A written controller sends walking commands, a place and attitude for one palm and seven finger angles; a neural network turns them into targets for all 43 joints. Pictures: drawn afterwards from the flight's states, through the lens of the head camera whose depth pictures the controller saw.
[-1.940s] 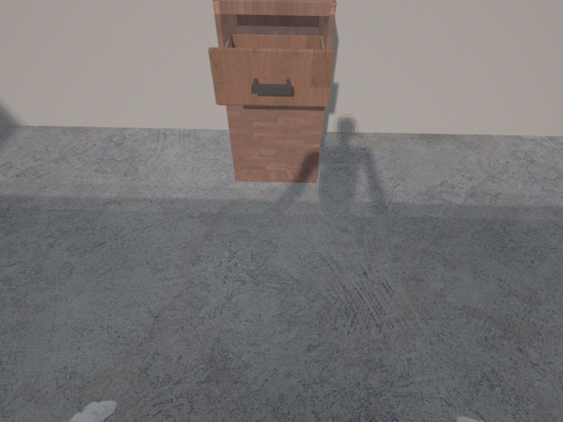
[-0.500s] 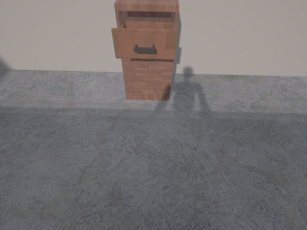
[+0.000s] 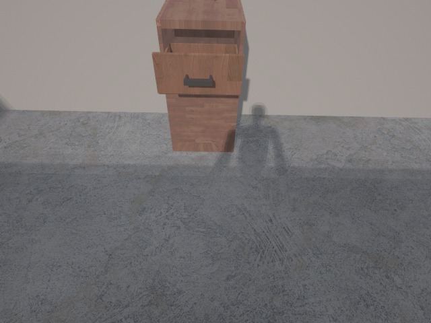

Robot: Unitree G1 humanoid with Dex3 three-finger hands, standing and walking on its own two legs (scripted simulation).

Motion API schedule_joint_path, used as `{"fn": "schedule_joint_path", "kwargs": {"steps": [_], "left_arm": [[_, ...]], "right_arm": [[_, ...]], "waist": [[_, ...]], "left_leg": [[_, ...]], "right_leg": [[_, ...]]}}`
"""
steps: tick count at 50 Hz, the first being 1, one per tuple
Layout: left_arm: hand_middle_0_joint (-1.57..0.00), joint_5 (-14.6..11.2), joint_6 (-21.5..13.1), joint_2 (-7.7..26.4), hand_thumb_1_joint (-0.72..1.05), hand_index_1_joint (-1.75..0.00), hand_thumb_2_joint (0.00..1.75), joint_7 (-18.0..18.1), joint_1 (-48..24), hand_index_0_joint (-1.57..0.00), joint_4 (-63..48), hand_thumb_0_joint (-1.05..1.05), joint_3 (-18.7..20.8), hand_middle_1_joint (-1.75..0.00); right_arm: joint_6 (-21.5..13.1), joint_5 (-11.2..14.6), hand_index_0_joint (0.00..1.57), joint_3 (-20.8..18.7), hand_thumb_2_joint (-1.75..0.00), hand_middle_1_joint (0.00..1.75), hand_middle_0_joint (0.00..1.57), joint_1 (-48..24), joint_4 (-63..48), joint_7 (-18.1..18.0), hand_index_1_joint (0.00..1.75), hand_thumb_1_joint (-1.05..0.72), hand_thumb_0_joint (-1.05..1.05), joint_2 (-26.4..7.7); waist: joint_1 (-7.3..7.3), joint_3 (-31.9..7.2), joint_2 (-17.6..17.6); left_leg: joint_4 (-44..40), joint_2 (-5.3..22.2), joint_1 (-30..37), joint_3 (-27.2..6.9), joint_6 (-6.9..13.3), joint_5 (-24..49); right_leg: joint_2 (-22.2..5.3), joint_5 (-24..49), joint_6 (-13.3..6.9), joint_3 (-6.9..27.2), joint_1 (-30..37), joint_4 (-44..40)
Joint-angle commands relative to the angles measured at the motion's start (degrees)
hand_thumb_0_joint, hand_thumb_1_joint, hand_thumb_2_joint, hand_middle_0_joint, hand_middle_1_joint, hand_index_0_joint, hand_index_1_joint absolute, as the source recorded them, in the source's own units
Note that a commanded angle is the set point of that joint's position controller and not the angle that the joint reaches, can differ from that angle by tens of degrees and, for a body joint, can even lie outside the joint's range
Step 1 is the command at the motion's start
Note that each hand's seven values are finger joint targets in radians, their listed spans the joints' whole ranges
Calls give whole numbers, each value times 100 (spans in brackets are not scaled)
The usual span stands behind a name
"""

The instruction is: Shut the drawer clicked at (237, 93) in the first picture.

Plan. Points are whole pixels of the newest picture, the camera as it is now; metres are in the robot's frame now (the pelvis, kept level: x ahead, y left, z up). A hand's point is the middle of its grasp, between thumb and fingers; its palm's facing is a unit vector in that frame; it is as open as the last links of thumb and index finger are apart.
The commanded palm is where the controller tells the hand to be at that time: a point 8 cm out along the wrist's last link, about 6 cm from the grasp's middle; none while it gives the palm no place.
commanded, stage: walk to a spot facing it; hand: left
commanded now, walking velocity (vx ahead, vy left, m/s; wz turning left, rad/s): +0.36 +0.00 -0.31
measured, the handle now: (198, 79) +1.04 +0.15 -0.06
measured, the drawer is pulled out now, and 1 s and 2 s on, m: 0.29 0.29 0.29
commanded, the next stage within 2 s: turn to face it in 0.88 s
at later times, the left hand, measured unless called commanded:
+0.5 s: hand (171, 311) +0.20 +0.12 -0.18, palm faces -0.07 -0.98 -0.20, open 7.3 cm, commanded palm none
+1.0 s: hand (167, 245) +0.36 +0.16 -0.19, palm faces -0.06 -0.99 -0.14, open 7.4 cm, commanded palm none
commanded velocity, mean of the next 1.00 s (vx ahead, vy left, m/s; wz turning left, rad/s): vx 0.32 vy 0.00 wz -0.13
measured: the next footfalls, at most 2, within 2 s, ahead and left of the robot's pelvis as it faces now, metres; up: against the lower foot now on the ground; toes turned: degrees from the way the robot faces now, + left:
right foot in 0.32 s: +0.19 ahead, -0.15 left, +0.00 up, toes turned -13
left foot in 0.82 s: +0.47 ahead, +0.05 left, +0.00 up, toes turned +2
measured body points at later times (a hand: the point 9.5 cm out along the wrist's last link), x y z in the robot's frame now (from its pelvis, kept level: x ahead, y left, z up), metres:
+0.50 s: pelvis +0.15 -0.06 -0.01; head +0.17 -0.07 +0.44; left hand +0.20 +0.17 -0.16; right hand +0.10 -0.29 -0.17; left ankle +0.13 +0.08 -0.65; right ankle +0.15 -0.14 -0.74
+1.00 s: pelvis +0.37 -0.01 +0.00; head +0.38 +0.01 +0.44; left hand +0.36 +0.21 -0.18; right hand +0.42 -0.26 -0.13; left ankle +0.43 +0.04 -0.74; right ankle +0.31 -0.15 -0.63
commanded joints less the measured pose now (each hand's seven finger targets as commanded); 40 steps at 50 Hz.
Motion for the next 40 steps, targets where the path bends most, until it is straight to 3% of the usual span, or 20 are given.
{"fn": "schedule_joint_path", "kwargs": {"steps": [1, 2, 3, 4, 5, 8, 10, 12, 14, 15, 16, 17, 18, 20, 22, 25, 32, 37, 38, 40], "left_arm": [[-20, -46, -132, 797, 90, -30, 90, 7, 123, -20, -333, 0, 266, -30], [-20, -48, -159, 640, 90, -30, 90, -10, 57, -20, -393, 0, 256, -30], [-20, -35, -190, 463, 90, -30, 90, -34, -96, -20, -496, 0, 239, -30], [-20, -15, -243, 251, 90, -30, 90, -34, -427, -20, -675, 0, 228, -30], [-20, 6, -265, 274, 90, -30, 90, -20, -721, -20, -845, 0, 256, -30], [-20, -3, -317, 115, 90, -30, 90, -82, -642, -20, -818, 0, 301, -30], [-20, -24, -295, -119, 90, -30, 90, -140, -520, -20, -801, 0, 297, -30], [-20, -35, -291, -273, 90, -30, 90, -184, -169, -20, -677, 0, 299, -30], [-20, -5, -307, -228, 90, -30, 90, -153, 759, -20, -341, 0, 363, -30], [-20, 25, -348, -6, 90, -30, 90, -105, 1475, -20, -106, 0, 434, -30], [-20, 59, -432, 540, 90, -30, 90, -10, 2135, -20, 62, 0, 586, -30], [-20, -21, -463, 983, 90, -30, 90, 63, 2423, -20, 114, 0, 662, -30], [-20, -83, -444, 914, 90, -30, 90, 113, 2083, -20, 37, 0, 653, -30], [-20, -42, -468, 512, 90, -30, 90, 153, 1281, -20, -165, 0, 537, -30], [-20, -4, -510, 119, 90, -30, 90, 165, 794, -20, -251, 0, 398, -30], [-20, 20, -578, 14, 90, -30, 90, 171, 811, -20, -187, 0, 354, -30], [-20, 6, -678, -94, 90, -30, 90, 198, 1350, -20, 47, 0, 312, -30], [-20, 32, -631, 28, 90, -30, 90, 232, 1453, -20, 97, 0, 353, -30], [-20, 41, -622, 77, 90, -30, 90, 228, 1426, -20, 101, 0, 365, -30], [-20, -5, -619, 62, 90, -30, 90, 218, 1299, -20, 52, 0, 376, -30]], "right_arm": [[-178, -14, 20, -202, -90, 30, 20, 451, -234, -86, 30, -90, 0, -605], [-220, -6, 20, -237, -90, 30, 20, 699, -173, -107, 30, -90, 0, -686], [-236, -7, 20, -321, -90, 30, 20, 1067, -75, -126, 30, -90, 0, -892], [-276, -21, 20, -397, -90, 30, 20, 1473, -14, -160, 30, -90, 0, -1026], [-321, -10, 20, -417, -90, 30, 20, 1710, 18, -179, 30, -90, 0, -945], [-439, -3, 20, -362, -90, 30, 20, 1601, 12, -219, 30, -90, 0, -555], [-463, -35, 20, -387, -90, 30, 20, 1377, -33, -220, 30, -90, 0, -540], [-455, -42, 20, -388, -90, 30, 20, 1159, -24, -208, 30, -90, 0, -514], [-426, 11, 20, -408, -90, 30, 20, 1107, 35, -192, 30, -90, 0, -514], [-439, 54, 20, -403, -90, 30, 20, 1103, 35, -165, 30, -90, 0, -433], [-466, 104, 20, -332, -90, 30, 20, 1125, -77, -96, 30, -90, 0, -70], [-485, 114, 20, -309, -90, 30, 20, 1048, -328, -86, 30, -90, 0, 160], [-430, 84, 20, -357, -90, 30, 20, 715, -395, -82, 30, -90, 0, 63], [-432, 46, 20, -369, -90, 30, 20, 387, -364, -53, 30, -90, 0, 182], [-306, -15, 20, -374, -90, 30, 20, 654, -232, -46, 30, -90, 0, 373], [-180, -24, 20, -389, -90, 30, 20, 896, -209, -11, 30, -90, 0, 490], [-234, 10, 20, -389, -90, 30, 20, -446, -827, 118, 30, -90, 0, 483], [-309, 27, 20, -386, -90, 30, 20, -790, -1013, 139, 30, -90, 0, 487], [-328, 19, 20, -402, -90, 30, 20, -542, -954, 109, 30, -90, 0, 425], [-388, -54, 20, -495, -90, 30, 20, 1011, -495, -5, 30, -90, 0, 100]], "waist": [[-198, 916, -188], [-320, 890, 268], [-466, 864, 821], [-621, 1011, 1330], [-703, 1225, 1199], [-468, 1135, 576], [-295, 955, 695], [-89, 773, 787], [335, 424, 449], [649, 137, 74], [910, -251, -1150], [805, -428, -2016], [703, -139, -1145], [417, 487, -529], [10, 665, -207], [-222, 671, -344], [49, 949, -461], [99, 928, -534], [-36, 817, -450], [-713, -2, -72]], "left_leg": [[-289, 309, -364, -200, 213, -803], [-631, 610, 75, -587, 365, -817], [-1132, 1165, 553, -1327, 637, -1069], [-1694, 1824, 970, -2123, 1021, -916], [-1904, 2129, 1088, -2314, 1265, -460], [-1586, 2057, 1202, -1521, 1284, 1496], [-1516, 1776, 811, -718, 1028, 1580], [-1276, 1470, 207, -99, 782, 1482], [-255, 1119, -266, 369, 575, 2033], [760, 826, -649, 751, 406, 2097], [2438, 471, -1677, 1016, 208, 891], [3980, 54, -2582, 712, 138, -1178], [4625, 307, -2894, 196, 203, -1095], [4755, 698, -2978, -10, 189, -243], [4340, 790, -2493, 15, 107, 189], [3788, 749, -2388, 196, -26, 576], [2160, 683, -2900, 335, -69, 1146], [1133, 345, -2113, 595, 200, 859], [962, 184, -1614, 698, 294, 715], [319, 58, 567, 626, 514, 1122]], "right_leg": [[-682, -1637, -480, 1094, -967, -607], [-415, -1286, -390, 772, -1387, 9], [-36, -1016, -252, 178, -1960, 963], [92, -1189, -118, -332, -2725, 1950], [-212, -1401, -88, -143, -3241, 2683], [-658, -1118, -62, -83, -3282, 2959], [-730, -922, -52, -328, -2532, 2279], [-513, -410, -71, -750, -1319, 1380], [-60, 408, -164, -1179, 90, 789], [-116, 421, -251, -1002, 950, 551], [-1265, -645, -664, 603, 1824, -111], [-2535, -1049, -1196, 3109, 1939, -1270], [-2635, -1310, -1353, 3299, 1690, -1519], [-2365, -1030, -1207, 2451, 505, -1468], [-1986, -249, -994, 1409, -312, -1519], [-1664, 440, -864, 576, -507, -1647], [-1583, 1519, -854, 216, 317, -1669], [-1600, 2663, -724, -25, 683, -1231], [-1570, 3165, -713, -91, 591, -849], [-1158, 3577, -468, -522, -48, 1135]]}}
